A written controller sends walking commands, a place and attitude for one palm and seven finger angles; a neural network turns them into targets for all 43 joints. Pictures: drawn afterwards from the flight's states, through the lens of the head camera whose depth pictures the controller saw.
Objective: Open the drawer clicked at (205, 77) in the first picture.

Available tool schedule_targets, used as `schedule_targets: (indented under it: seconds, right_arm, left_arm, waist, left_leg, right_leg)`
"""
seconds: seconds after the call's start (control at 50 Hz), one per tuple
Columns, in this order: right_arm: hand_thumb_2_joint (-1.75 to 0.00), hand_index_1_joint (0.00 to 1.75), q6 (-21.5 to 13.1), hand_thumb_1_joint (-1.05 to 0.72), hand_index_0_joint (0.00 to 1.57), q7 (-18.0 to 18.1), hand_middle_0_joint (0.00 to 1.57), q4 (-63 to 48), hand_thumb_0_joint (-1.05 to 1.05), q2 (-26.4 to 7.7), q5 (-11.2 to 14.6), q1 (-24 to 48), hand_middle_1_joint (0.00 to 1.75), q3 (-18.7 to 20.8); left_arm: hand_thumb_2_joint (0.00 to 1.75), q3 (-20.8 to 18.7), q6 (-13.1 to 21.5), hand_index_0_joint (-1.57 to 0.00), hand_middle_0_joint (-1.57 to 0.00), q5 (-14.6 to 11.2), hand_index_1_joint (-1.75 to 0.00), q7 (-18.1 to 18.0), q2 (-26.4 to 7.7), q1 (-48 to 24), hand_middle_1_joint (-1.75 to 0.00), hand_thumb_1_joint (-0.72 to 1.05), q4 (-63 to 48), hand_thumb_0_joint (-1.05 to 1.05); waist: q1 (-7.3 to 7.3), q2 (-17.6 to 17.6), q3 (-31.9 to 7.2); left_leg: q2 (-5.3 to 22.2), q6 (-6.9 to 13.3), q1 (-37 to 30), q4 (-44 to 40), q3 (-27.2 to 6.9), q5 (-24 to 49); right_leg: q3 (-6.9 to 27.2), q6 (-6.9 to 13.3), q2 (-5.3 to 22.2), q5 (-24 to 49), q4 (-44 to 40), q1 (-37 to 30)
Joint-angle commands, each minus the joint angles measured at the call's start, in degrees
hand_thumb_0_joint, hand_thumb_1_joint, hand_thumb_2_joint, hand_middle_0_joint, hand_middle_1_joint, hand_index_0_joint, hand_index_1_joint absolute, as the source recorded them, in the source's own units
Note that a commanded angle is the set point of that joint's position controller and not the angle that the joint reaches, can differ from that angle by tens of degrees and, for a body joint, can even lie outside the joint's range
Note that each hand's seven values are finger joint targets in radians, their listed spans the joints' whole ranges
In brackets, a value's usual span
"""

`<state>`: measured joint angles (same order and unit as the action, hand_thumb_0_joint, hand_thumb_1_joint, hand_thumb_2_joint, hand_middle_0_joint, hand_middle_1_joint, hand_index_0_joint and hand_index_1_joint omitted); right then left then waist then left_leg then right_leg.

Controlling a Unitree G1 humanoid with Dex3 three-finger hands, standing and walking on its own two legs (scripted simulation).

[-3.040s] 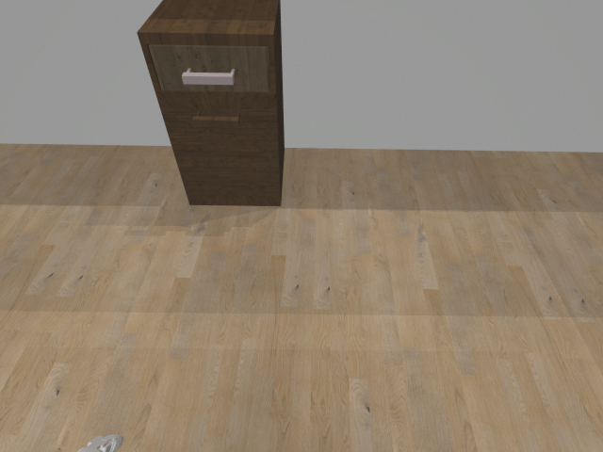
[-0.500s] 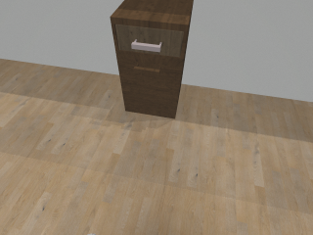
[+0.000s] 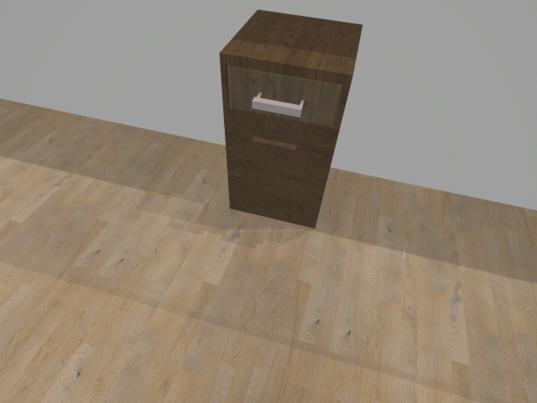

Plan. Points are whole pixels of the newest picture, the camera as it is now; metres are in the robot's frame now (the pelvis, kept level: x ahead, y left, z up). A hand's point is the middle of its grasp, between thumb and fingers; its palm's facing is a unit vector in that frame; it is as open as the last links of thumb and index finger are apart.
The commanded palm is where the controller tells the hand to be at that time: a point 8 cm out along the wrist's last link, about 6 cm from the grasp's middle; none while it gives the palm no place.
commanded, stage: stand and wait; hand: left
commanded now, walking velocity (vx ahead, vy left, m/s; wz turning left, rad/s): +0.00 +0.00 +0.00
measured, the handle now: (278, 103) +1.03 +0.05 -0.11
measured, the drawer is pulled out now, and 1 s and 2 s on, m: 0.00 0.00 0.00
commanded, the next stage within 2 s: look at it before walking up in 0.30 s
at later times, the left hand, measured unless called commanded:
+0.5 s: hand out of the picture +0.01 +0.16 -0.17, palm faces +0.02 -0.98 -0.20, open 7.3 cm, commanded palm none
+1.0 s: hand out of the picture +0.00 +0.15 -0.17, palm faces +0.02 -0.97 -0.23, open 7.4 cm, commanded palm none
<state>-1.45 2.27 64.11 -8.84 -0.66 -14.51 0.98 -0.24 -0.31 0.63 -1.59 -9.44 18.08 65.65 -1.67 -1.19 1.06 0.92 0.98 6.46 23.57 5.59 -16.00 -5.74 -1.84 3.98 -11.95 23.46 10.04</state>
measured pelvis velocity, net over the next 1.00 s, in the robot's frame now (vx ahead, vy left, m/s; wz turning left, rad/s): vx -0.01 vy -0.04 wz -0.01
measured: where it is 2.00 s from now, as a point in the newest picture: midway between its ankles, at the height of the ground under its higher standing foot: outside the picture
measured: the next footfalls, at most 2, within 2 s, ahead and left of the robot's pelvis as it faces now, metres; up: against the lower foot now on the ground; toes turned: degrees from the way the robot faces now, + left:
left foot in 1.38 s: +0.07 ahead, +0.12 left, +0.00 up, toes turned +18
right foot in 1.90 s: +0.32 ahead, -0.03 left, +0.00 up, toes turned -3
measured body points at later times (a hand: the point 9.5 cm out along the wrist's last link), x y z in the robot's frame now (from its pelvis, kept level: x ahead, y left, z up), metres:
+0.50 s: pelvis +0.01 -0.01 +0.00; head +0.01 -0.02 +0.45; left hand +0.01 +0.21 -0.16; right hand -0.01 -0.22 -0.17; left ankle -0.04 +0.10 -0.74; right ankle +0.00 -0.14 -0.74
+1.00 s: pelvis -0.01 -0.04 +0.00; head -0.01 -0.04 +0.45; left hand -0.01 +0.20 -0.15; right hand -0.01 -0.28 -0.16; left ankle -0.04 +0.10 -0.74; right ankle +0.00 -0.14 -0.74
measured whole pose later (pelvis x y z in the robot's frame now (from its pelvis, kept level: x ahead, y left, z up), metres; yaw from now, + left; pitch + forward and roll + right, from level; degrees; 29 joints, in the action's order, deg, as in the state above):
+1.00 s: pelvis -0.01 -0.04 +0.00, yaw -1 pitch -2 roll +0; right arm -0.9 1.7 66.0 -11.5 -0.8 -14.8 1.3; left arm -0.6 0.7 0.8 -1.3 -10.9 15.0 65.3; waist -0.4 0.6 2.0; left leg 3.6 -2.0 4.9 20.9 5.3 -13.7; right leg -6.3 1.5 1.1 -11.2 22.6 9.5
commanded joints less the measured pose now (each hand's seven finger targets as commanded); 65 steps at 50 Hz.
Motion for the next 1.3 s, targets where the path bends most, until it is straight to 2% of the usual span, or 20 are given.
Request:
schedule_targets:
  seconds: [0.0,0.2,0.34,0.4,0.58,0.86,0.98,1.02,1.06,1.08,1.1,1.12,1.14,1.16,1.2,1.22,1.26,1.28]
  right_arm:
    - [-0.9,0.3,-0.53,-0.9,0.2,0.05,0.2,-0.65,0.0,-6.05,0.27,-4.55,0.3,0.51]
    - [-0.9,0.3,-0.47,-0.9,0.2,0.27,0.2,1.02,0.0,-5.45,0.26,-5.83,0.3,0.16]
    - [-0.9,0.3,-0.32,-0.9,0.2,0.24,0.2,1.75,0.0,-4.49,0.22,-6.68,0.3,0.09]
    - [-0.9,0.3,-0.3,-0.9,0.2,0.2,0.2,1.87,0.0,-4.25,0.17,-6.95,0.3,0.03]
    - [-0.9,0.3,-0.34,-0.9,0.2,0.09,0.2,1.76,0.0,-5.06,0.14,-6.69,0.3,0.45]
    - [-0.9,0.3,0.04,-0.9,0.2,-0.24,0.2,0.61,0.0,-8.44,-0.01,-3.75,0.3,1.05]
    - [-0.9,0.3,-0.07,-0.9,0.2,-0.47,0.2,-0.28,0.0,-10.68,-0.09,-2.19,0.3,1.32]
    - [-0.9,0.3,0.67,-0.9,0.2,-0.82,0.2,0.34,0.0,-6.96,-0.52,-3.87,0.3,0.42]
    - [-0.9,0.3,1.69,-0.9,0.2,-1.15,0.2,-0.25,0.0,-5.41,-0.86,-5.08,0.3,0.32]
    - [-0.9,0.3,2.1,-0.9,0.2,-1.32,0.2,-0.96,0.0,-5.47,-0.95,-4.53,0.3,0.48]
    - [-0.9,0.3,2.37,-0.9,0.2,-1.46,0.2,-2.06,0.0,-5.49,-0.95,-3.8,0.3,0.74]
    - [-0.9,0.3,2.47,-0.9,0.2,-1.65,0.2,-3.26,0.0,-5.99,-0.92,-1.7,0.3,1.03]
    - [-0.9,0.3,2.3,-0.9,0.2,-1.88,0.2,-4.37,0.0,-6.42,-0.83,-0.88,0.3,1.31]
    - [-0.9,0.3,2.1,-0.9,0.2,-2.18,0.2,-4.65,0.0,-6.21,-0.75,-0.47,0.3,1.68]
    - [-0.9,0.3,1.8,-0.9,0.2,-2.98,0.2,-5.18,0.0,-5.52,-0.54,-0.8,0.3,1.9]
    - [-0.9,0.3,1.64,-0.9,0.2,-3.28,0.2,-5.53,0.0,-4.79,-0.44,-0.44,0.3,1.89]
    - [-0.9,0.3,1.22,-0.9,0.2,-3.73,0.2,-6.62,0.0,-4.0,-0.25,-1.0,0.3,1.96]
    - [-0.9,0.3,1.1,-0.9,0.2,-3.82,0.2,-6.33,0.0,-3.59,-0.28,-2.41,0.3,1.99]
  left_arm:
    - [0.9,-0.33,1.39,-0.2,-0.2,-0.05,-0.3,-0.53,-4.54,2.5,-0.3,0.9,-1.23,0.0]
    - [0.9,-0.33,1.27,-0.2,-0.2,-0.07,-0.3,-0.96,-4.25,3.36,-0.3,0.9,-0.4,0.0]
    - [0.9,-0.45,1.1,-0.2,-0.2,-0.11,-0.3,-1.04,-4.12,2.58,-0.3,0.9,-0.82,0.0]
    - [0.9,-0.48,1.12,-0.2,-0.2,-0.13,-0.3,-0.99,-4.01,2.31,-0.3,0.9,-1.01,0.0]
    - [0.9,-1.0,1.67,-0.2,-0.2,-0.09,-0.3,-0.83,-5.54,1.34,-0.3,0.9,-1.72,0.0]
    - [0.9,-1.68,2.05,-0.2,-0.2,0.09,-0.3,-0.36,-8.92,-0.99,-0.3,0.9,-2.38,0.0]
    - [0.9,-2.15,2.37,-0.2,-0.2,0.15,-0.3,-0.06,-11.3,-2.87,-0.3,0.9,-3.12,0.0]
    - [0.9,-1.64,1.76,-0.2,-0.2,0.09,-0.3,-0.15,-8.4,-1.03,-0.3,0.9,-2.46,0.0]
    - [0.9,-2.29,0.72,-0.2,-0.2,0.39,-0.3,-0.12,-8.92,0.94,-0.3,0.9,-2.66,0.0]
    - [0.9,-2.91,0.33,-0.2,-0.2,0.55,-0.3,-0.09,-10.44,1.77,-0.3,0.9,-2.98,0.0]
    - [0.9,-3.6,0.13,-0.2,-0.2,0.76,-0.3,-0.13,-11.69,2.86,-0.3,0.9,-3.45,0.0]
    - [0.9,-3.92,0.17,-0.2,-0.2,0.93,-0.3,-0.09,-12.03,3.6,-0.3,0.9,-3.84,0.0]
    - [0.9,-4.12,0.47,-0.2,-0.2,1.15,-0.3,-0.15,-12.15,3.58,-0.3,0.9,-4.24,0.0]
    - [0.9,-4.36,1.1,-0.2,-0.2,1.17,-0.3,-0.11,-12.09,3.01,-0.3,0.9,-4.61,0.0]
    - [0.9,-4.57,2.1,-0.2,-0.2,1.21,-0.3,0.07,-12.06,1.05,-0.3,0.9,-5.5,0.0]
    - [0.9,-4.62,2.32,-0.2,-0.2,1.26,-0.3,0.2,-12.17,0.9,-0.3,0.9,-5.71,0.0]
    - [0.9,-4.93,2.48,-0.2,-0.2,1.4,-0.3,0.28,-12.49,-0.31,-0.3,0.9,-6.36,0.0]
    - [0.9,-4.96,2.41,-0.2,-0.2,1.34,-0.3,0.43,-12.71,-0.76,-0.3,0.9,-6.4,0.0]
  waist:
    - [1.52,2.04,0.46]
    - [1.44,1.3,2.01]
    - [1.29,1.71,3.92]
    - [1.3,0.86,4.36]
    - [1.42,0.65,2.84]
    - [1.58,1.18,4.53]
    - [1.77,0.81,2.7]
    - [1.6,-0.47,2.69]
    - [0.82,-3.22,4.29]
    - [0.09,-6.14,5.31]
    - [-0.56,-9.58,5.75]
    - [-1.44,-9.54,6.58]
    - [-1.25,-8.52,6.6]
    - [-0.92,-6.85,6.71]
    - [0.24,-3.58,4.99]
    - [0.11,-3.7,4.67]
    - [0.89,-4.41,4.45]
    - [1.49,-4.87,4.3]
  left_leg:
    - [7.58,-0.13,-0.64,-4.93,-4.96,21.43]
    - [7.14,-0.02,-0.33,-5.44,-4.5,21.7]
    - [6.88,-0.11,1.44,-6.13,-4.57,17.7]
    - [6.75,-0.16,1.91,-6.58,-4.45,14.89]
    - [6.7,-0.22,1.38,-6.25,-4.12,12.71]
    - [6.51,-0.32,2.14,-6.62,-4.24,5.54]
    - [6.64,-0.31,1.62,-6.48,-4.49,5.65]
    - [5.43,-0.84,3.14,-5.07,-3.63,1.23]
    - [3.07,-0.93,8.54,-0.47,-1.87,-7.36]
    - [2.0,-0.93,12.13,4.01,-0.55,-9.76]
    - [1.92,-0.87,15.14,10.62,0.6,-10.79]
    - [2.53,-0.72,18.14,18.22,-0.39,-12.96]
    - [3.41,-0.49,20.79,24.01,-1.41,-14.28]
    - [4.51,-0.23,22.76,27.79,-2.51,-13.35]
    - [5.71,-0.7,22.46,27.67,-2.51,-10.93]
    - [5.56,-1.02,21.58,25.88,-1.69,-10.28]
    - [6.13,-1.04,17.41,19.73,-1.09,-9.86]
    - [5.07,-1.14,14.14,16.6,0.78,-8.01]
  right_leg:
    - [3.7,1.71,3.82,12.96,-2.3,-1.83]
    - [3.74,2.11,3.91,14.35,-2.03,-2.82]
    - [4.03,2.33,3.69,12.04,-2.47,-2.44]
    - [4.34,2.42,3.64,10.89,-2.91,-1.95]
    - [5.19,3.19,3.74,12.23,-3.45,-2.27]
    - [6.93,3.98,3.66,4.01,-6.58,0.65]
    - [7.65,4.28,3.91,3.28,-7.44,0.04]
    - [7.27,3.48,4.4,-5.49,-7.97,0.03]
    - [9.66,3.96,6.18,-20.26,-10.04,0.47]
    - [12.28,5.02,8.74,-26.95,-12.77,0.56]
    - [16.33,6.7,12.46,-32.24,-16.41,0.96]
    - [19.63,8.72,15.69,-32.69,-18.51,1.53]
    - [20.8,10.25,18.11,-31.52,-18.69,0.97]
    - [19.74,11.1,19.3,-28.47,-18.16,0.59]
    - [13.2,10.65,18.47,-20.74,-15.72,-0.82]
    - [10.88,10.27,17.84,-18.73,-15.05,-0.74]
    - [7.58,9.65,18.05,-17.99,-13.33,2.09]
    - [5.06,8.87,17.05,-18.57,-12.22,4.06]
